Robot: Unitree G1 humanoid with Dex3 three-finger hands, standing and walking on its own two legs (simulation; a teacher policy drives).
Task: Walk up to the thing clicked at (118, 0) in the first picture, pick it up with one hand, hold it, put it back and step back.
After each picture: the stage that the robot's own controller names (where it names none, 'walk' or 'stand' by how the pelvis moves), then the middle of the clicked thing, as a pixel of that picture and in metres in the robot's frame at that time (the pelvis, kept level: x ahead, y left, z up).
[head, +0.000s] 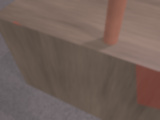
stand; (114, 18) +0.62 -0.10 +0.10
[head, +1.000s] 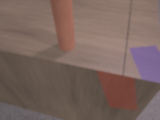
walk; (63, 21) +0.52 +0.13 +0.13
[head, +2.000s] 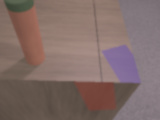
stand; (28, 33) +0.44 +0.21 +0.13
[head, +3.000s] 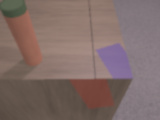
stand; (25, 36) +0.46 +0.24 +0.11
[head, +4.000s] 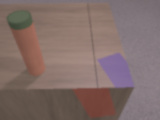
stand; (29, 47) +0.44 +0.23 +0.10
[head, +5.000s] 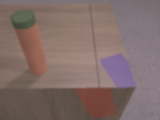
stand; (32, 46) +0.45 +0.22 +0.10
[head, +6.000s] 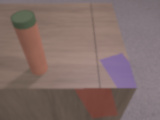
stand; (32, 47) +0.44 +0.22 +0.10
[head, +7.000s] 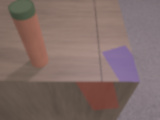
rise first; (32, 38) +0.45 +0.22 +0.10
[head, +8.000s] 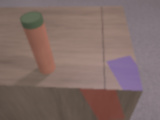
rise first; (40, 46) +0.45 +0.22 +0.11
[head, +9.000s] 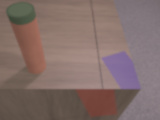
go down; (30, 43) +0.43 +0.20 +0.11
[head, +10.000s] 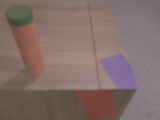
go down; (28, 45) +0.44 +0.21 +0.12
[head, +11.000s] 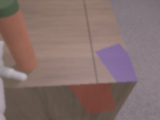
close in; (17, 39) +0.43 +0.22 +0.15
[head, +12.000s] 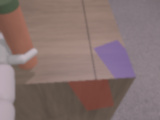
lift; (17, 36) +0.43 +0.21 +0.15
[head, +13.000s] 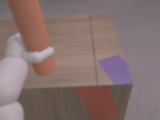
lift; (34, 34) +0.36 +0.16 +0.26
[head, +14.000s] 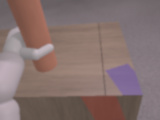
hold; (34, 29) +0.33 +0.16 +0.31
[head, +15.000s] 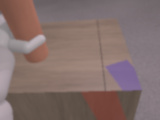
hold; (22, 18) +0.31 +0.17 +0.34
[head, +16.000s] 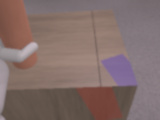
hold; (13, 26) +0.31 +0.18 +0.31
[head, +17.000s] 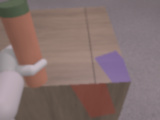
crouch; (26, 48) +0.36 +0.18 +0.20
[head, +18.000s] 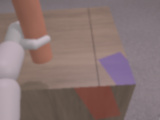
lower; (32, 24) +0.43 +0.17 +0.24
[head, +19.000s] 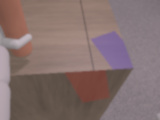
lower; (12, 19) +0.47 +0.22 +0.16
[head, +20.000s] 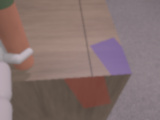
lower; (12, 35) +0.43 +0.22 +0.15
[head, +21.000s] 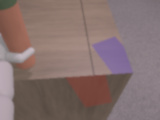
lower; (15, 34) +0.44 +0.21 +0.15
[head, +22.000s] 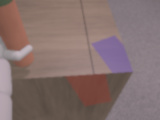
lower; (12, 32) +0.45 +0.22 +0.15
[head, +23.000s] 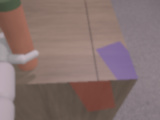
open; (18, 36) +0.43 +0.22 +0.15
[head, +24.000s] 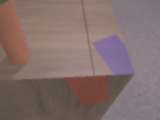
rise; (8, 30) +0.43 +0.22 +0.15
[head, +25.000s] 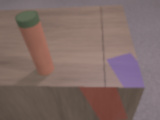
sink last; (37, 46) +0.44 +0.22 +0.13
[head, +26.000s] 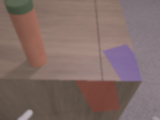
stand; (29, 36) +0.44 +0.22 +0.14
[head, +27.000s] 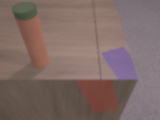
stand; (33, 39) +0.46 +0.22 +0.12
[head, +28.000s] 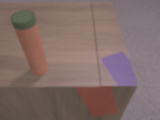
stand; (32, 47) +0.44 +0.22 +0.10
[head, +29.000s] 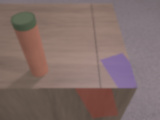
stand; (32, 48) +0.44 +0.21 +0.10
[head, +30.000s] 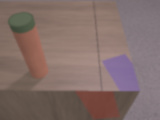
stand; (31, 50) +0.42 +0.21 +0.10
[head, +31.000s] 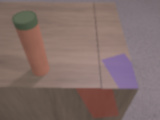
stand; (34, 47) +0.44 +0.21 +0.10
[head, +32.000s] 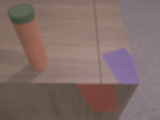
walk; (31, 42) +0.44 +0.21 +0.10
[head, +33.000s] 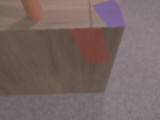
walk; out of the picture +0.64 +0.27 +0.13
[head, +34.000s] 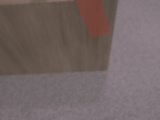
walk; out of the picture +0.92 +0.27 +0.12
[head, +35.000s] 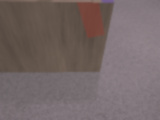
stand; out of the picture +1.04 +0.24 +0.11
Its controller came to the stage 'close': yes
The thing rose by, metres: 0.23
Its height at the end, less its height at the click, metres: +0.00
